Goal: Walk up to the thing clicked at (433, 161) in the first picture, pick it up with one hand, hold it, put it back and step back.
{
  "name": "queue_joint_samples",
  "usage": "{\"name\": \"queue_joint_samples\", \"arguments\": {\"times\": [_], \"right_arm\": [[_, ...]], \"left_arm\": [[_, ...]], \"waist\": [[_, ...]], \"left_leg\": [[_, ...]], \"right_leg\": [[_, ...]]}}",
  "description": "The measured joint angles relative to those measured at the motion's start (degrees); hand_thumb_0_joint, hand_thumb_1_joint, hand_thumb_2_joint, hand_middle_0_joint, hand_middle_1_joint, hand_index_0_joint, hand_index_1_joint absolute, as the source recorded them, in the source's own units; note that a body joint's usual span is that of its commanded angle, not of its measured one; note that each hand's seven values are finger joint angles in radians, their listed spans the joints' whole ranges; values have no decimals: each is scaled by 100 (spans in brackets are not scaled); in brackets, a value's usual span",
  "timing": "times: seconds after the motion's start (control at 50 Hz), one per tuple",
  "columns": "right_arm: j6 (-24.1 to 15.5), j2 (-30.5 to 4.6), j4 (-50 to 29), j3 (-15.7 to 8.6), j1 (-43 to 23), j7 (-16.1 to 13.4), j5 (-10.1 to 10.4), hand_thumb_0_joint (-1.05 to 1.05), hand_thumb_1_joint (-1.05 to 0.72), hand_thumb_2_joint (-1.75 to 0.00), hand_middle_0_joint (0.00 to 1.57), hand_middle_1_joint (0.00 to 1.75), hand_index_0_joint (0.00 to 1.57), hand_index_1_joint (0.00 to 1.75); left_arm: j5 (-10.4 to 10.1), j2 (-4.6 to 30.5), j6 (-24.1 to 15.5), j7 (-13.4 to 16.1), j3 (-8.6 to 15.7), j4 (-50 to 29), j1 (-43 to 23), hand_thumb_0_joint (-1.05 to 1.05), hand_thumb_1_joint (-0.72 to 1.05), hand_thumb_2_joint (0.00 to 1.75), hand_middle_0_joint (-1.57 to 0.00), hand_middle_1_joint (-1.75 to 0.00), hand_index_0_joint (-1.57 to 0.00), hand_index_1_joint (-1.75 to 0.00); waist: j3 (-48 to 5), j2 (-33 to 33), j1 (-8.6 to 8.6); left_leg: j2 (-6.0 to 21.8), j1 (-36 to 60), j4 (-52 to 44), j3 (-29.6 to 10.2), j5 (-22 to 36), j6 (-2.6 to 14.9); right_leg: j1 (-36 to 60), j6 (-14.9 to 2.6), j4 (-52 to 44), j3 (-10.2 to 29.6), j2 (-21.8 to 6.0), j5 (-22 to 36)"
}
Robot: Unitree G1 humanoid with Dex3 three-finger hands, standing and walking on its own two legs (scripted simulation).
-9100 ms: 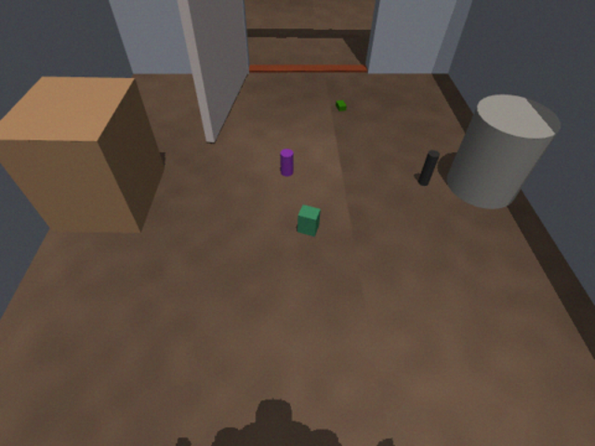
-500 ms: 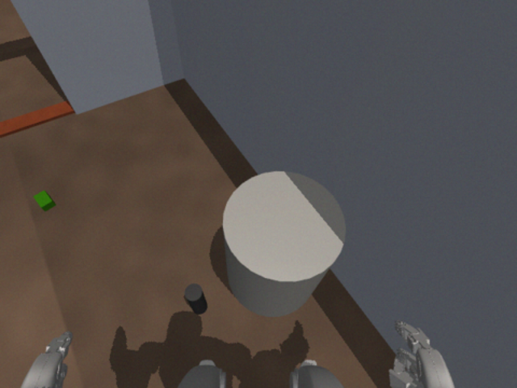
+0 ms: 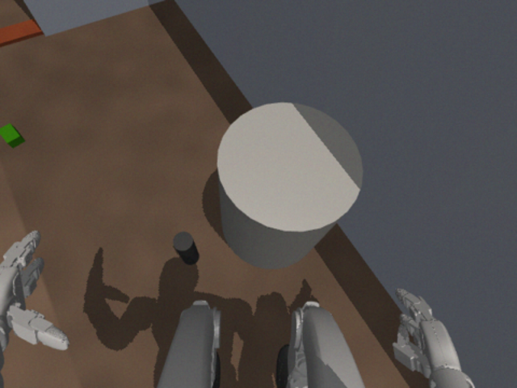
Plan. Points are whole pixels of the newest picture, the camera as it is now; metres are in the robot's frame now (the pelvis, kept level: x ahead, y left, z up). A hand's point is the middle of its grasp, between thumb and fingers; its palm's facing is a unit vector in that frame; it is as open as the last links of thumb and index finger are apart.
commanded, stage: go down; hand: left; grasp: from the side
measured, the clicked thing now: (187, 249) +0.43 +0.19 -0.50
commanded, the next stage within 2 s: approach in 1.84 s
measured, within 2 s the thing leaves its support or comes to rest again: neither
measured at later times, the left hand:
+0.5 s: hand (60, 261) +0.31 +0.35 -0.15, palm faces +0.09 -0.98 -0.16, open 17.5 cm
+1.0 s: hand (60, 250) +0.34 +0.37 -0.18, palm faces +0.10 -0.99 -0.12, open 17.5 cm
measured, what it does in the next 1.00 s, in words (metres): lowers itself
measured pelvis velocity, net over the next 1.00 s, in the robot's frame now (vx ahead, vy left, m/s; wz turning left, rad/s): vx -0.06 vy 0.00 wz -0.05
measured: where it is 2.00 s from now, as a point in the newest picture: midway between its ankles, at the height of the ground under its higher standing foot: outside the picture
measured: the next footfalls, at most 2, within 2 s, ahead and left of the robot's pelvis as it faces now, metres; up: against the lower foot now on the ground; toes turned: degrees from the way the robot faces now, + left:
none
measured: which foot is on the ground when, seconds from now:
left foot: down 0.00-1.00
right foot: down 0.00-1.00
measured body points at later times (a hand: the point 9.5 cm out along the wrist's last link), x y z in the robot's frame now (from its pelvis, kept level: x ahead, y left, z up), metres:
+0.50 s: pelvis -0.05 +0.00 -0.11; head +0.15 +0.04 +0.29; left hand +0.31 +0.40 -0.14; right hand +0.11 -0.28 -0.21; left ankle +0.03 +0.11 -0.56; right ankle +0.04 -0.12 -0.56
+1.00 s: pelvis -0.06 +0.00 -0.17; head +0.15 +0.05 +0.22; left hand +0.33 +0.43 -0.17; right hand +0.10 -0.28 -0.27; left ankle +0.03 +0.11 -0.56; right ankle +0.04 -0.12 -0.56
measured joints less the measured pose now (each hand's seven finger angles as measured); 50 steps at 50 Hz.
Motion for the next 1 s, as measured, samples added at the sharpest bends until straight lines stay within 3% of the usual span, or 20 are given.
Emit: {"name": "queue_joint_samples", "arguments": {"times": [0.28,0.42,0.58,0.74,1.0], "right_arm": [[176,6,387,137,-113,68,-15,1,-90,-89,21,30,21,30],[117,-101,474,198,-146,45,-37,1,-90,-89,21,30,21,30],[135,-216,465,320,-141,26,-35,1,-90,-89,21,30,21,30],[118,-258,453,343,-134,63,-52,0,-91,-90,21,30,21,30],[107,-296,449,466,-327,69,-159,0,-91,-90,21,30,21,30]], "left_arm": [[-237,610,-736,-735,923,1006,-1193,-2,-59,7,-8,-9,-8,-10],[-216,1019,-1028,-1137,1058,1556,-1874,-2,-57,5,-8,-9,-8,-9],[-279,1303,-1115,-1354,1397,1729,-2197,-2,-58,3,-9,-8,-8,-8],[-415,1492,-1166,-1567,1568,1897,-2337,-2,-57,3,-8,-7,-7,-7],[-350,1762,-1197,-1816,1745,2046,-2909,-2,-57,5,-7,-5,-6,-6]], "waist": [[64,30,-14],[92,-28,-103],[93,34,-290],[161,24,-253],[301,-32,-296]], "left_leg": [[43,-1657,1349,-59,-92,-4],[55,-2330,1882,-149,-63,-9],[81,-2787,2348,-178,-145,50],[76,-3147,2720,-168,-186,95],[38,-3650,3296,-233,-179,95]], "right_leg": [[-1661,-84,1330,-35,-7,-73],[-2281,-107,1789,-114,-15,-12],[-2701,-75,2173,-135,-1,-41],[-3050,-51,2527,-120,-20,-73],[-3505,-79,3082,-175,-80,-87]]}}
